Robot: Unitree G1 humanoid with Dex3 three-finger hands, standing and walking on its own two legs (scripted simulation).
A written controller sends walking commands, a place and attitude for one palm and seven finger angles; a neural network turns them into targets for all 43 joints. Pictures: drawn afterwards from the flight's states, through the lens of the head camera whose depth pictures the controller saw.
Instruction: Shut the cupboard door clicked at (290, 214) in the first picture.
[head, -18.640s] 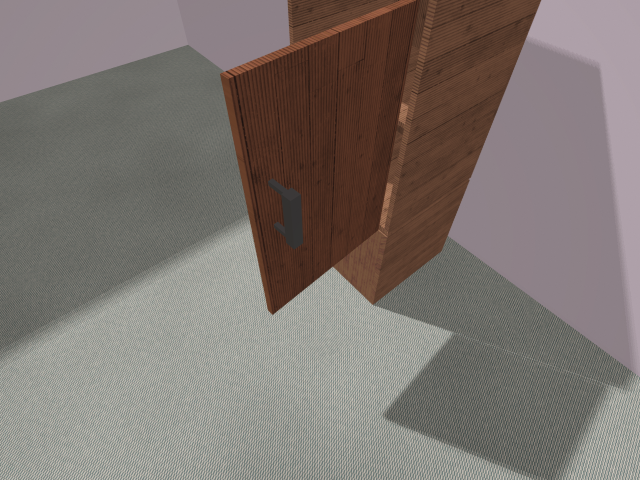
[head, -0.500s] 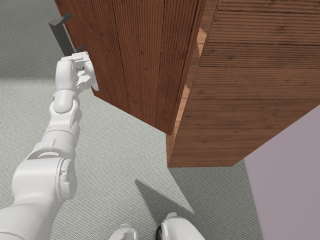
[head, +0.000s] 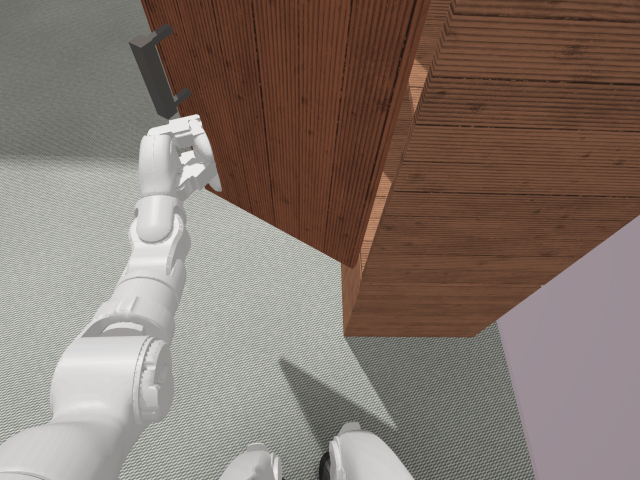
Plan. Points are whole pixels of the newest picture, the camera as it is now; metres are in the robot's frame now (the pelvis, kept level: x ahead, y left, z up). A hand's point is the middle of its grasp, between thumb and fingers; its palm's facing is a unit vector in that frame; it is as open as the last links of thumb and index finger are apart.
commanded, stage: draw the hand back to the body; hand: left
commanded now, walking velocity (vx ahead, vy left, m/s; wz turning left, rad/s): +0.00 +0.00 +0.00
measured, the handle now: (165, 72) +0.68 +0.18 +0.07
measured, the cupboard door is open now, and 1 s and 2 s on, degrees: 59 59 59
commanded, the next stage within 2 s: step back with the hand held close in 1.48 s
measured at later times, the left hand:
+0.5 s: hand (102, 248) +0.34 +0.17 +0.15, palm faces +0.02 -0.99 -0.13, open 3.1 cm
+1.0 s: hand out of the picture +0.24 +0.28 +0.22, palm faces +0.37 -0.85 -0.38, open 5.3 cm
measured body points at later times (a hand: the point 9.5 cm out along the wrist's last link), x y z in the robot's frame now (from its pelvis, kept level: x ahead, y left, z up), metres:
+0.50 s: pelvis +0.02 +0.01 +0.05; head +0.02 +0.01 +0.50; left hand +0.33 +0.23 +0.16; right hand +0.21 -0.23 -0.02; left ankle +0.00 +0.07 -0.66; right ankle +0.04 -0.07 -0.66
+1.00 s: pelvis +0.04 +0.03 +0.08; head +0.02 +0.01 +0.52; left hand +0.22 +0.32 +0.24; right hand +0.23 -0.18 -0.02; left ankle +0.00 +0.07 -0.66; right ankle +0.04 -0.07 -0.66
